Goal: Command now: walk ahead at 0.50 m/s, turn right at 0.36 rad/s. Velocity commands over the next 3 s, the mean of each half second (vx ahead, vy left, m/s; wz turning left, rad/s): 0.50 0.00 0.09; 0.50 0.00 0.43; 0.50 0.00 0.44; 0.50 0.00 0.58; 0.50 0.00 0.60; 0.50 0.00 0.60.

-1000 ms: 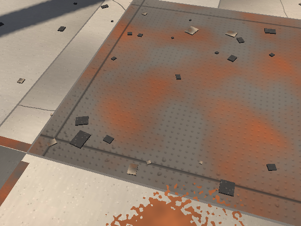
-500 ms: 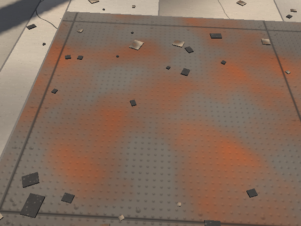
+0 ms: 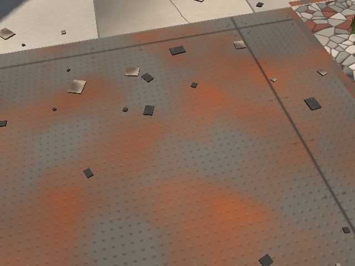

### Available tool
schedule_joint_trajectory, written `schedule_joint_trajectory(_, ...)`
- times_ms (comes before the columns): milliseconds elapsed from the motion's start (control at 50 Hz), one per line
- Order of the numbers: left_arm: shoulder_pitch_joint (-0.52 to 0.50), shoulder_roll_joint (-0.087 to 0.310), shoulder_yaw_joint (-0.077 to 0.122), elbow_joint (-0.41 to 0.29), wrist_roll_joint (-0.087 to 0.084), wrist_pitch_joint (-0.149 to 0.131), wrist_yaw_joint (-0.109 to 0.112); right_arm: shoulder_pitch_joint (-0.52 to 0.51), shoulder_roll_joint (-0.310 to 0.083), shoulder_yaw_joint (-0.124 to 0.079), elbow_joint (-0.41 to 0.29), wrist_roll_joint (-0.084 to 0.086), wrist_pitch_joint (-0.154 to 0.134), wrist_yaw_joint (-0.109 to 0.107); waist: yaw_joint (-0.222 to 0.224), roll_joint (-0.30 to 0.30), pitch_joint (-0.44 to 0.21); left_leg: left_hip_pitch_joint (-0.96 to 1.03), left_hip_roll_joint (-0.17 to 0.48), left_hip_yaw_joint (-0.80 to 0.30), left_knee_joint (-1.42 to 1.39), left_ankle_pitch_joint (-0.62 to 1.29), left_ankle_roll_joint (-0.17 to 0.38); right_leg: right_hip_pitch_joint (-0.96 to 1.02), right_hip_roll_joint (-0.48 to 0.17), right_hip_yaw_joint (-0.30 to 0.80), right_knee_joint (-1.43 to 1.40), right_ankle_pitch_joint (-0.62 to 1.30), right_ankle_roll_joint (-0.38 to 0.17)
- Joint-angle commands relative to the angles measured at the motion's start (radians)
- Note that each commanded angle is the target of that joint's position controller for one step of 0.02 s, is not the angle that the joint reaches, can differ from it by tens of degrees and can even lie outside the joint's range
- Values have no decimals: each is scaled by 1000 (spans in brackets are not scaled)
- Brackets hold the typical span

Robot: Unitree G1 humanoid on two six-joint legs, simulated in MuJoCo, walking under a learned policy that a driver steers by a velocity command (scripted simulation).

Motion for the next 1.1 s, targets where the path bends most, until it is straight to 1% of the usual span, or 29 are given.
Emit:
schedule_joint_trajectory(20, -13, 128, 26, -65, 2, -32, 17, 52, -80, -22, -36, -16, 15, -3, -32, -55, -105, -91, 42, -17, -97, 106, -21, 123, -271, 268, -250, 302, -187)
schedule_joint_trajectory(80, 42, 140, 26, -37, -2, -33, 34, -47, -61, -14, -68, -19, 19, -2, 2, -63, -66, -146, 26, -7, -292, 278, -40, 145, -243, 199, -267, 342, -156)
schedule_joint_trajectory(160, 79, 143, 21, -10, 0, -34, 40, -141, -38, 1, -83, -1, 11, 19, 51, -94, -27, -115, -9, 26, -523, 492, -18, 175, -232, 130, -294, 222, -108)
schedule_joint_trajectory(260, 137, 149, 22, 43, 5, -26, 42, -227, -44, 12, -126, 12, 4, 52, 82, -78, 27, -207, -34, 28, -614, 422, 40, 363, -313, 103, -261, 273, -97)
schedule_joint_trajectory(320, 112, 169, 27, 45, 6, -13, 51, -190, -62, 8, -137, 14, 2, 73, 44, -97, -10, -136, -85, 58, -633, 290, 88, 436, -332, 52, -161, 577, -65)
schedule_joint_trajectory(360, 78, 191, 29, 33, 9, -1, 58, -30, -116, -20, -104, 7, 10, 69, -45, -120, -129, 99, -164, 118, -628, 240, 129, 435, -301, 3, 56, 924, -32)
schedule_joint_trajectory(380, 62, 189, 24, 22, 9, 2, 64, 112, -159, -43, -73, 4, 15, 60, -118, -94, -208, 328, -159, 81, -649, 295, 163, 322, -264, -32, 265, 891, 2)
schedule_joint_trajectory(400, 125, 132, 4, -12, 25, -11, 63, 249, -250, -68, -65, -6, 22, 48, -123, 73, -343, 698, 68, -279, -634, 302, 291, -16, -171, -65, 640, 517, 63)
schedule_joint_trajectory(420, 172, 52, -26, -6, 26, -41, 45, 260, -225, -58, -59, 11, 24, 50, -87, 244, -437, 924, 229, -747, -795, 175, 433, -328, 13, 43, 920, -345, 112)
schedule_joint_trajectory(440, 100, 141, -9, -28, -6, -73, 27, 245, -166, -40, -59, 14, 28, 48, -121, 147, -375, 905, 199, -707, -844, 30, 378, -449, -56, 161, 976, -336, 85)
schedule_joint_trajectory(460, 7, 155, -10, -61, -31, -89, 20, 191, -140, -34, -80, 8, 31, 43, -116, 75, -250, 773, 166, -571, -859, 36, 336, -480, -104, 145, 934, -264, 70)
schedule_joint_trajectory(480, -39, 145, -11, -74, -17, -97, 23, 133, -126, -28, -94, 1, 31, 42, -78, -27, -146, 603, 129, -478, -885, 125, 316, -460, -140, 126, 834, -210, 68)
schedule_joint_trajectory(500, -46, 155, 0, -76, 7, -91, 30, 94, -102, -19, -110, -5, 28, 39, -45, -47, -113, 495, 99, -416, -905, 221, 302, -398, -171, 123, 745, -175, 75)
schedule_joint_trajectory(520, -30, 149, 2, -80, 16, -81, 33, 74, -102, -16, -123, -11, 30, 36, -16, -24, -97, 419, 76, -390, -926, 281, 304, -345, -180, 120, 706, -163, 86)
schedule_joint_trajectory(580, -15, 114, -3, -92, 24, -52, 43, 80, -129, -25, -134, -4, 30, 22, 7, 14, -81, 304, 43, -304, -958, 387, 312, -310, -187, 88, 560, -116, 133)
schedule_joint_trajectory(660, -164, 75, -18, -138, 23, -51, 45, 132, -158, -37, -131, 11, 42, 1, -45, 33, -62, 232, -35, -212, -943, 349, 244, -248, -139, 68, 252, 168, 165)
schedule_joint_trajectory(700, -228, 70, -21, -156, 14, -58, 37, 173, -156, -38, -123, 14, 52, -4, -76, 49, -67, 235, -42, -224, -921, 306, 223, -197, -104, 61, 147, 261, 169)
schedule_joint_trajectory(760, -277, 97, -13, -180, 2, -69, 25, 215, -147, -37, -116, 19, 66, -8, -88, 63, -71, 319, -13, -307, -852, 249, 210, -185, -85, 89, 61, 228, 157)
schedule_joint_trajectory(820, -226, 130, 2, -171, -1, -86, 13, 209, -140, -37, -121, 10, 74, -12, -50, 101, -83, 400, 26, -377, -762, 262, 188, -123, -89, 86, 10, 134, 114)
schedule_joint_trajectory(840, -154, 142, 11, -151, 4, -92, 15, 202, -120, -30, -124, 7, 74, -11, -11, 103, -110, 398, 2, -363, -704, 318, 168, -22, -88, 67, -32, 140, 85)
schedule_joint_trajectory(860, -48, 176, 24, -135, 20, -97, 21, 198, -77, -14, -134, 0, 69, -7, 40, 80, -200, 351, -44, -313, -547, 347, 137, 166, -164, 122, -8, 138, 32)
schedule_joint_trajectory(880, 97, 247, 40, -122, 32, -96, 25, 259, -23, 7, -150, -17, 61, -6, 63, -82, -343, 163, -141, -215, -254, 105, 89, 463, -349, 349, 27, 149, -63)
schedule_joint_trajectory(900, 186, 290, 59, -58, 16, -78, 13, 380, -12, 15, -152, 19, 51, -4, 27, -393, -398, -151, -216, -124, 14, -276, 37, 653, -504, 779, -97, -122, -205)
schedule_joint_trajectory(920, 160, 193, 36, -76, -5, -75, 11, 313, -113, -3, -135, 29, 49, -6, 63, -231, -280, -261, -154, -168, 109, -235, 34, 582, -476, 783, -147, -339, -173)
schedule_joint_trajectory(940, 106, 148, 20, -82, -3, -69, 14, 189, -144, -12, -158, 21, 51, -5, 78, -135, -158, -287, -122, -142, 120, -139, 34, 460, -432, 629, -157, -307, -130)
schedule_joint_trajectory(960, 59, 133, 10, -90, 9, -63, 13, 127, -129, -9, -173, 7, 51, -4, 61, -76, -95, -259, -92, -112, 88, -78, 32, 343, -389, 522, -178, -180, -118)
schedule_joint_trajectory(980, 28, 118, 3, -86, 13, -59, 13, 105, -113, -9, -185, -3, 48, 0, 36, -77, -59, -236, -63, -103, 29, -32, 30, 266, -357, 455, -199, -88, -119)
schedule_joint_trajectory(1020, 8, 99, -4, -79, 16, -62, 15, 131, -78, -5, -180, 5, 49, 9, 1, -127, -63, -159, -32, -78, -47, 3, 24, 193, -313, 348, -239, 21, -109)
schedule_joint_trajectory(1100, 34, 154, 13, -45, 9, -69, 22, 63, -40, 10, -206, 3, 58, 14, 14, -104, -51, -184, -15, -63, -208, 122, 1, 180, -329, 206, -296, 167, -123)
